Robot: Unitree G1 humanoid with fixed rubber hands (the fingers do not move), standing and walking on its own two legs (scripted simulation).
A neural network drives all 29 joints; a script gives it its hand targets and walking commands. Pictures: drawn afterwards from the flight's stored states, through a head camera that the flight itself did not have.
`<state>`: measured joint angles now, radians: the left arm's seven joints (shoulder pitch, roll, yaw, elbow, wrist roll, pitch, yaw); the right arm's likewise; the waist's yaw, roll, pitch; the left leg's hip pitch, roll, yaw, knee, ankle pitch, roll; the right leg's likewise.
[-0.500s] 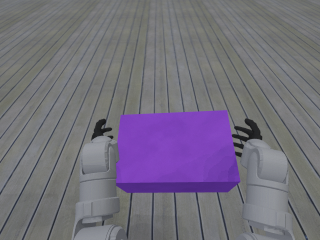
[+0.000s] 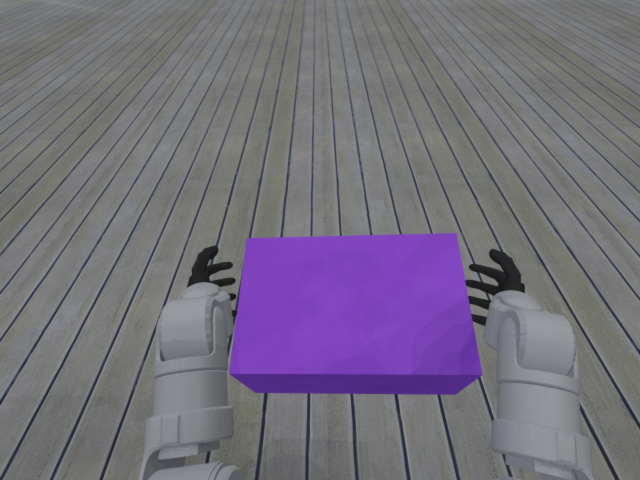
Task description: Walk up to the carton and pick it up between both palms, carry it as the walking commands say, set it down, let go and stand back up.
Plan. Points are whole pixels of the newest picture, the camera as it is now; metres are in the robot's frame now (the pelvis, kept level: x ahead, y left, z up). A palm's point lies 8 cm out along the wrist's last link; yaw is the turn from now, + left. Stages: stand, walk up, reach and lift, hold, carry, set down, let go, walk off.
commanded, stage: carry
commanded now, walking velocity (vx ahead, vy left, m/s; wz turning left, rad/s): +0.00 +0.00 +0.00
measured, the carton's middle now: (351, 316) +0.36 -0.01 +0.02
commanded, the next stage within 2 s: none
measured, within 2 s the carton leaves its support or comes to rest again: neither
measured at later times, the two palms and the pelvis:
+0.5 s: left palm (204, 305) +0.31 +0.18 +0.10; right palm (504, 315) +0.31 -0.18 +0.09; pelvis +0.00 +0.00 +0.00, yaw +0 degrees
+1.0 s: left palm (196, 315) +0.30 +0.18 +0.10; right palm (504, 324) +0.29 -0.18 +0.09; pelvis -0.01 +0.00 +0.00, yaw +0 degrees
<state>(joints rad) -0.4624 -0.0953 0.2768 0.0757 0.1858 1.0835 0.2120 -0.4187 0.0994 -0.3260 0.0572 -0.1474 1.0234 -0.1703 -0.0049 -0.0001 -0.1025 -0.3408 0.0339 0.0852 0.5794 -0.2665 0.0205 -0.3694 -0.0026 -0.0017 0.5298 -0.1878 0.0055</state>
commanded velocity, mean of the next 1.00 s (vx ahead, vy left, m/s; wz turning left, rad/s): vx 0.00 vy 0.00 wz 0.00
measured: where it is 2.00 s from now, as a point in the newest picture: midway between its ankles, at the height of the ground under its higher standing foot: outside the picture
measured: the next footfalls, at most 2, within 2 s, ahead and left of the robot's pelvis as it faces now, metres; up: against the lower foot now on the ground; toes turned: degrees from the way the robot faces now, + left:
none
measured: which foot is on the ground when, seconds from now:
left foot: down 0.00-1.00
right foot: down 0.00-1.00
